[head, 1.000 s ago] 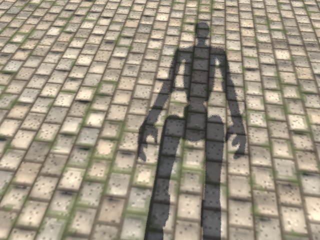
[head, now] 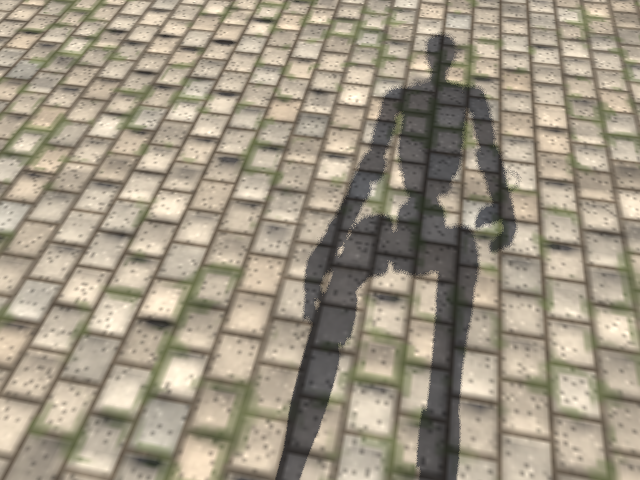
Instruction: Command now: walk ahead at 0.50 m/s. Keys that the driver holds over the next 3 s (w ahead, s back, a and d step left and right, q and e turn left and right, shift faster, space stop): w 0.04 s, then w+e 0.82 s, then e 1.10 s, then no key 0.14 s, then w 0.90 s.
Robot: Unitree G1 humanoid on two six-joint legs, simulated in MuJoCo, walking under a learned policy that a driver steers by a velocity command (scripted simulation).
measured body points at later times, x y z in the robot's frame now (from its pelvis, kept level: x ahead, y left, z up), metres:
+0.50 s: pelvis +0.28 +0.06 +0.00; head +0.30 +0.06 +0.45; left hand +0.45 +0.31 -0.12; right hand +0.26 -0.21 -0.14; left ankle +0.27 +0.16 -0.75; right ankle +0.35 -0.12 -0.67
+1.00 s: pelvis +0.53 -0.08 +0.00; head +0.56 -0.11 +0.44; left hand +0.72 +0.14 -0.12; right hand +0.57 -0.40 -0.11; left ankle +0.70 +0.06 -0.67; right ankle +0.51 -0.13 -0.75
